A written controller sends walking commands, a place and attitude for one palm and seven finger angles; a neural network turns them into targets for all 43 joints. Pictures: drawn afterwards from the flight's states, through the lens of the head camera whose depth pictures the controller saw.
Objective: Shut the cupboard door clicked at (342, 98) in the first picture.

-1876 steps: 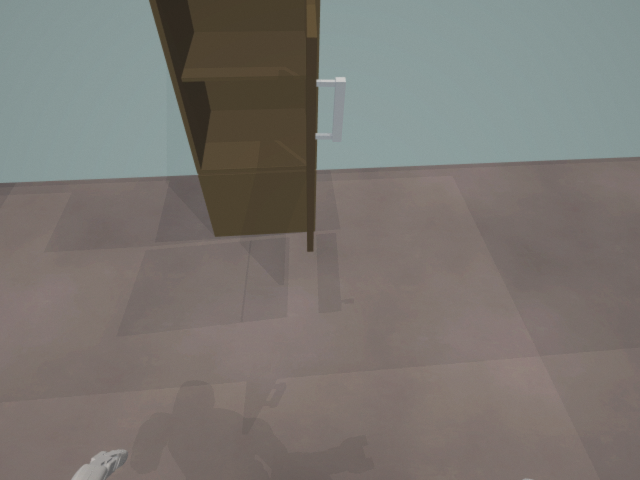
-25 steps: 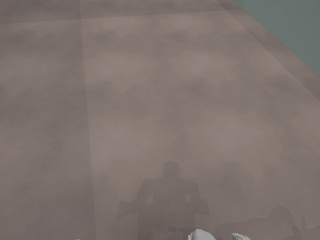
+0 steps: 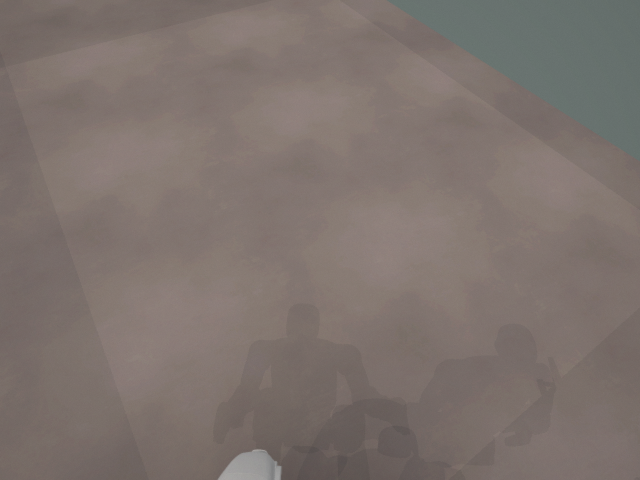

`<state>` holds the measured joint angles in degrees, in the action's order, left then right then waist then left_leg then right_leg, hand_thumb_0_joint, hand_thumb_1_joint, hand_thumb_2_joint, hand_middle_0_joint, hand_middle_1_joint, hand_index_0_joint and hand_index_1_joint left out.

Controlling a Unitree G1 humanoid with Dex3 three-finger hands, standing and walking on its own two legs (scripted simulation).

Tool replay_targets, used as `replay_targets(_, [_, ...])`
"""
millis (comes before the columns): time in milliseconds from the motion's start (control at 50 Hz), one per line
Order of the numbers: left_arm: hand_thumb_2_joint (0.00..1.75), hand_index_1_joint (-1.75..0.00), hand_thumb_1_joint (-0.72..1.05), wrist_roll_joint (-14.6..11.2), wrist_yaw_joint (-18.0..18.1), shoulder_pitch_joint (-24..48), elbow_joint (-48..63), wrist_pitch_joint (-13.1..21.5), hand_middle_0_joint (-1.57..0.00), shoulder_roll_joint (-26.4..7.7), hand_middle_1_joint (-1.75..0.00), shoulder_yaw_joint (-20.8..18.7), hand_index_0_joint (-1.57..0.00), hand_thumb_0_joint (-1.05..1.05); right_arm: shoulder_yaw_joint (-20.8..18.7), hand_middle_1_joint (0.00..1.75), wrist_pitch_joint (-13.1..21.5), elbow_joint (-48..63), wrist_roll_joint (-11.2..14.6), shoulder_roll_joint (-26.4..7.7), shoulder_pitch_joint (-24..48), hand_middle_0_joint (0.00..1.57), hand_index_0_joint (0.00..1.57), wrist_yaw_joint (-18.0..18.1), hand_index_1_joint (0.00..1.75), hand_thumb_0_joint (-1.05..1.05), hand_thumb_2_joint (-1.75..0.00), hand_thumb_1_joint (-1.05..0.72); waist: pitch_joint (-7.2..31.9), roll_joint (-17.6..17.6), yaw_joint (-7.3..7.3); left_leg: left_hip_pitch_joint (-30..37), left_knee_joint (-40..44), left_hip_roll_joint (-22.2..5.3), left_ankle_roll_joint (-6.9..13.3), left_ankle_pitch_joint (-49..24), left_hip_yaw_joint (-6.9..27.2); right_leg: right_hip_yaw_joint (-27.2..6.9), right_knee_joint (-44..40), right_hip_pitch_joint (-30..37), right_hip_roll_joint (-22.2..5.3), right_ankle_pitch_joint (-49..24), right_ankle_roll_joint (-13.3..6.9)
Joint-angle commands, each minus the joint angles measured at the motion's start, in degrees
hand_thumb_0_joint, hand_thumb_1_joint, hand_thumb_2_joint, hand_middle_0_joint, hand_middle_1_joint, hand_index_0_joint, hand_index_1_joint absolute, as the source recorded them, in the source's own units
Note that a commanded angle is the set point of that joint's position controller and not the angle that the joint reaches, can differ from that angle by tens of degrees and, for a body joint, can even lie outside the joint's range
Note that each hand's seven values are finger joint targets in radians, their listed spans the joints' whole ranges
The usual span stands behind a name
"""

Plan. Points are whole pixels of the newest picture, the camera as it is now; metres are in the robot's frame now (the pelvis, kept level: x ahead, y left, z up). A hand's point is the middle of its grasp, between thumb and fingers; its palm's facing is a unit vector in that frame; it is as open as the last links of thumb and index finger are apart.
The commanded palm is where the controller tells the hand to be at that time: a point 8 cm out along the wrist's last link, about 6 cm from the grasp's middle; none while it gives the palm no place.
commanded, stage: turn to face it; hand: left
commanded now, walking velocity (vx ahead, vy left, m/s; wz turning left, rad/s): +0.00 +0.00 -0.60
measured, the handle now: out of the picture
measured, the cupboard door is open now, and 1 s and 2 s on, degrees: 50 50 50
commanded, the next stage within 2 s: none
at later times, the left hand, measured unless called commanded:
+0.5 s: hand (196, 423) +0.20 +0.19 -0.15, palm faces -0.32 -0.91 -0.25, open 7.4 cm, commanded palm none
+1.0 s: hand (218, 414) +0.22 +0.17 -0.18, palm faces -0.53 -0.83 -0.20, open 7.4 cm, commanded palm none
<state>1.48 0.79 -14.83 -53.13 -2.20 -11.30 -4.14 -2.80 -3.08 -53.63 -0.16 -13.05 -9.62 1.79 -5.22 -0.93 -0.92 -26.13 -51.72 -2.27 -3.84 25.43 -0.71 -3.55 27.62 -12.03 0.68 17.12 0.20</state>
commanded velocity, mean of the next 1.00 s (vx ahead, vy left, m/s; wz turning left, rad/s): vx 0.00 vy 0.00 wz -0.60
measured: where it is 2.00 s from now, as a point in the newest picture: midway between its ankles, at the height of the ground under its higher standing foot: outside the picture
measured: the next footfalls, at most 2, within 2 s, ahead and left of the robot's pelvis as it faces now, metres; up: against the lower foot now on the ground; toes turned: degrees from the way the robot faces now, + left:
left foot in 0.08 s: +0.09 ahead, +0.14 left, +0.00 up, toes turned -2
right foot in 0.54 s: +0.00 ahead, -0.10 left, +0.00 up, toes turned -25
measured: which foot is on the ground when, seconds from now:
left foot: up 0.00-0.06, down 0.08-0.54, up 0.56-0.90, down 0.92-1.00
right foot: down 0.00-0.08, up 0.10-0.52, down 0.54-0.92, up 0.94-1.00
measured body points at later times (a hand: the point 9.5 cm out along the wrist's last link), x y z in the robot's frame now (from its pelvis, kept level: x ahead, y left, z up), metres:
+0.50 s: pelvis +0.01 +0.03 +0.00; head +0.05 +0.01 +0.44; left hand +0.21 +0.24 -0.13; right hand -0.03 -0.23 -0.15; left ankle +0.05 +0.14 -0.74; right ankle -0.04 -0.09 -0.72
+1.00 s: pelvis +0.05 +0.04 +0.00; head +0.10 +0.04 +0.44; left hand +0.25 +0.22 -0.17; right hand -0.01 -0.23 -0.12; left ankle +0.11 +0.13 -0.74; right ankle -0.05 -0.06 -0.69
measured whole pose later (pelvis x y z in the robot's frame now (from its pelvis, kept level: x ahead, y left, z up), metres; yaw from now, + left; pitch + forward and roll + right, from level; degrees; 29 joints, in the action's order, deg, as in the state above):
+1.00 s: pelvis +0.05 +0.04 +0.00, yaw -36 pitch +2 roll -1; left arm 1.0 -0.6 -12.4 -51.9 -4.6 -14.7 -4.9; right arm -0.6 -0.7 -49.2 -1.1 -11.3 -9.8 1.6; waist -3.8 -3.5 -1.1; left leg -17.4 -33.3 -2.8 0.6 17.7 -4.3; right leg -4.2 52.2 -24.5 2.6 28.9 1.2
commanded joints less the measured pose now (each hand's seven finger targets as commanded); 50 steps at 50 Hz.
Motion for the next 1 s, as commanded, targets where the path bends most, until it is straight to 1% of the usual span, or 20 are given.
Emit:
replay_targets(0, [0.9, -0.3, 0.9, 0.2, 0.1, 1.5, 4.7, 0.5, -0.2, -12.4, -0.3, -3.2, -0.2, 0.0, -0.9, 0.3, 2.5, 5.0, 0.1, -3.5, -1.9, 0.2, 0.2, 0.1, 0.3, 0.0, -0.9, -0.9, 7.9, -8.7, 1.21, 6.9, 14.8, 1.4, -0.2, -5.7, -1.3, -12.6, -0.4, 2.2, -11.3, -33.5, -9.0])
replay_targets(40, [0.9, -0.3, 0.9, -0.7, -0.1, 2.8, 5.5, 0.0, -0.2, -9.7, -0.3, -2.6, -0.2, 0.0, -1.3, 0.3, 3.4, 3.5, -0.2, -6.9, -7.2, 0.2, 0.2, 0.4, 0.3, 0.0, -0.9, -0.9, 9.5, -1.0, 3.59, 22.0, 29.2, -2.5, 0.3, -18.4, 1.3, -9.1, 5.9, -8.1, -5.4, -18.3, -3.9])
replay_targets(60, [0.9, -0.3, 0.9, -1.1, -0.5, 0.7, 6.3, -0.3, -0.2, -6.1, -0.3, -1.9, -0.2, 0.0, -2.5, 0.3, 3.9, 3.8, -0.9, -12.6, -9.2, 0.2, 0.2, 0.4, 0.3, 0.0, -0.9, -0.9, 11.6, 16.1, 3.59, 27.7, 32.4, -17.2, 5.5, -27.6, 16.8, -2.2, 17.4, -17.3, 2.6, 8.2, 0.1])
replay_targets(80, [0.9, -0.3, 0.9, -1.1, -0.5, 1.5, 7.0, -0.4, -0.2, -6.9, -0.3, -1.8, -0.2, 0.0, -2.7, 0.3, 3.5, 4.2, -1.3, -15.1, -11.0, 0.2, 0.2, 0.9, 0.3, 0.0, -0.9, -0.9, 12.1, 18.5, 4.42, 24.4, 33.1, -25.4, 11.6, -33.3, 22.5, 0.8, 30.0, -17.7, 2.3, 22.0, 1.2])
replay_targets(100, [0.9, -0.3, 0.9, -0.6, -0.8, 2.4, 7.8, -0.6, -0.2, -7.7, -0.3, -2.0, -0.2, 0.0, -2.3, 0.3, 3.2, 5.4, -1.7, -14.4, -9.5, 0.2, 0.2, 0.8, 0.3, 0.0, -0.9, -0.9, 9.4, 12.4, 4.07, 17.6, 33.7, -25.5, 14.1, -27.3, 20.8, -0.4, 36.6, -15.9, 0.0, 20.7, 1.1])
replay_targets(200, [0.9, -0.3, 0.9, -0.1, -2.8, 2.8, 6.3, -1.8, -0.2, -7.5, -0.3, -2.5, -0.2, 0.0, -0.8, 0.3, 3.4, 7.5, -1.8, -9.6, -1.7, 0.2, 0.2, 0.9, 0.3, 0.0, -0.9, -0.9, 4.6, 10.2, 0.62, 14.9, 34.7, -16.6, 10.7, -24.5, 5.6, 2.4, 40.3, -18.6, -2.4, 8.6, 2.9])
replay_targets(400, [0.9, -0.3, 0.9, -0.2, -3.1, 7.5, 9.3, -1.1, -0.2, -5.7, -0.3, -1.1, -0.2, 0.0, -2.6, 0.3, 3.1, 4.8, -1.6, -11.3, -6.1, 0.2, 0.2, -0.2, 0.3, 0.0, -0.9, -0.9, 8.7, 12.6, 3.27, 21.2, 28.8, -19.4, 11.3, -34.6, -3.3, 8.5, 17.1, -11.0, -1.8, 7.4, 2.1])
replay_targets(460, [0.9, -0.3, 0.9, -0.1, -2.9, 3.7, 8.5, -0.5, -0.2, -7.0, -0.3, -1.4, -0.2, 0.0, -2.9, 0.3, 2.8, 4.9, -1.3, -11.9, -4.6, 0.2, 0.2, -0.6, 0.3, 0.0, -0.9, -0.9, 8.9, 10.9, 0.82, 16.2, 22.9, -18.2, 7.8, -30.0, -6.8, 9.9, 4.6, -1.6, -0.9, -2.4, 0.6])
replay_targets(480, [0.9, -0.3, 0.9, 0.0, -2.6, 0.4, 7.4, -0.2, -0.2, -8.7, -0.3, -1.9, -0.2, 0.0, -2.9, 0.3, 2.7, 5.2, -1.0, -11.2, -3.6, 0.2, 0.2, -0.8, 0.3, 0.0, -0.9, -0.9, 9.6, 7.0, -1.1, 11.3, 17.3, -16.2, 5.4, -24.3, -8.7, 7.6, -1.4, 5.1, -2.4, -7.8, -0.6])
replay_targets(500, [0.9, -0.3, 0.9, 0.6, -2.0, -2.5, 6.7, 0.6, -0.2, -14.2, -0.3, -2.8, -0.2, 0.0, -2.2, 0.3, 2.4, 6.6, -0.5, -7.4, -3.3, 0.2, 0.2, -1.1, 0.3, 0.0, -0.9, -0.9, 10.4, -8.6, -2.9, 1.6, 5.6, -9.3, 1.4, -6.4, -12.8, -7.7, -8.8, 11.8, -13.9, -16.4, -4.5])
replay_targets(520, [0.9, -0.3, 0.9, 0.2, -1.2, -4.2, 6.1, 0.8, -0.2, -18.3, -0.3, -3.4, -0.2, 0.0, -1.3, 0.3, 2.0, 9.2, -0.6, -5.5, 0.0, 0.2, 0.2, -1.0, 0.3, 0.0, -0.9, -0.9, 8.1, -17.0, -4.12, -8.4, -7.3, -2.5, -0.2, 12.3, -9.0, -20.8, -9.6, 10.2, -23.0, -31.6, -10.9])
replay_targets(560, [0.9, -0.3, 0.9, -0.2, -0.2, -1.0, 6.9, 0.3, -0.2, -16.0, -0.3, -3.2, -0.2, 0.0, -1.5, 0.3, 0.9, 9.2, -0.7, -6.2, 1.4, 0.2, 0.2, -0.7, 0.3, 0.0, -0.9, -0.9, 4.4, -9.9, -2.38, -11.8, -15.8, -4.4, 0.5, 5.7, 0.2, -17.0, -10.8, 4.9, -20.6, -21.1, -12.6])
replay_targets(580, [0.9, -0.3, 0.9, 0.0, 0.1, 2.1, 7.5, 0.6, -0.2, -14.7, -0.3, -3.1, -0.2, 0.0, -1.5, 0.3, 1.2, 8.4, -0.8, -6.4, 0.0, 0.2, 0.2, -0.5, 0.3, 0.0, -0.9, -0.9, 5.6, -14.2, -0.91, -13.4, -16.3, -4.4, 0.0, 3.3, 0.8, -17.0, -10.1, 6.7, -18.5, -20.8, -12.2])
replay_targets(640, [0.9, -0.3, 0.9, -0.4, -0.2, 4.7, 8.3, 1.2, -0.2, -11.8, -0.3, -1.8, -0.2, 0.0, -1.6, 0.3, 1.2, 6.5, -0.8, -6.8, -1.9, 0.2, 0.2, -0.9, 0.3, 0.0, -0.9, -0.9, 7.3, -9.1, 1.21, -7.1, -13.2, -3.7, -1.2, -3.7, 0.4, -8.9, -7.6, 3.7, -13.5, -25.9, -9.8])
replay_targets(800, [0.9, -0.3, 0.9, 0.2, -0.5, 1.7, 6.7, 0.8, -0.2, -13.6, -0.3, -2.8, -0.2, 0.0, -1.0, 0.3, 2.2, 7.9, -0.2, -4.8, -0.1, 0.2, 0.2, -0.3, 0.3, 0.0, -0.9, -0.9, 9.1, -7.9, -0.49, 0.9, 8.3, 0.4, -0.9, -0.7, -0.9, -16.0, -4.1, 4.1, -12.9, -28.6, -11.3])
replay_targets(860, [0.9, -0.3, 0.9, -0.4, -0.5, 5.1, 6.9, 0.2, -0.2, -12.2, -0.3, -2.7, -0.2, 0.0, -1.1, 0.3, 2.9, 5.8, 0.1, -5.6, -6.5, 0.2, 0.2, 0.1, 0.3, 0.0, -0.9, -0.9, 10.2, -6.7, 3.1, 15.7, 25.9, 0.6, -0.4, -13.3, -0.8, -14.9, 1.4, -4.6, -8.8, -22.4, -6.2])
replay_targets(900, [0.9, -0.3, 0.9, -1.4, -1.3, 2.7, 8.6, -0.2, -0.2, -6.5, -0.3, -1.4, -0.2, 0.0, -2.6, 0.3, 3.8, 6.1, -1.1, -14.9, -8.7, 0.2, 0.2, 0.5, 0.3, 0.0, -0.9, -0.9, 11.3, 19.1, 3.14, 27.0, 35.2, -21.8, 8.1, -24.7, 20.1, -1.2, 20.4, -21.0, 3.9, 14.7, 0.6])
replay_targets(920, [0.9, -0.3, 0.9, -0.7, -1.3, 4.5, 8.8, -0.4, -0.2, -8.3, -0.3, -1.6, -0.2, 0.0, -2.5, 0.3, 3.3, 6.6, -1.5, -15.2, -9.3, 0.2, 0.2, 0.7, 0.3, 0.0, -0.9, -0.9, 10.1, 15.6, 4.2, 21.9, 34.5, -26.0, 12.6, -27.6, 20.9, -0.2, 31.6, -19.9, 1.4, 19.6, 1.0])
replay_targets(940, [0.9, -0.3, 0.9, -0.3, -1.6, 4.3, 8.6, -0.4, -0.2, -8.7, -0.3, -2.0, -0.2, 0.0, -1.9, 0.3, 3.3, 7.2, -1.8, -12.9, -6.9, 0.2, 0.2, 0.8, 0.3, 0.0, -0.9, -0.9, 8.5, 10.3, 2.7, 18.7, 34.5, -23.8, 13.4, -28.9, 16.9, -0.3, 36.7, -19.6, 0.0, 16.4, 1.4])
replay_targets(980, [0.9, -0.3, 0.9, -0.1, -2.3, 4.3, 7.0, -0.9, -0.2, -8.9, -0.3, -2.5, -0.2, 0.0, -1.1, 0.3, 3.6, 8.3, -1.8, -10.5, -2.9, 0.2, 0.2, 1.0, 0.3, 0.0, -0.9, -0.9, 5.7, 11.9, 1.3, 16.5, 33.3, -19.6, 11.7, -34.0, 10.0, 0.8, 41.4, -20.5, -1.4, 12.3, 2.4])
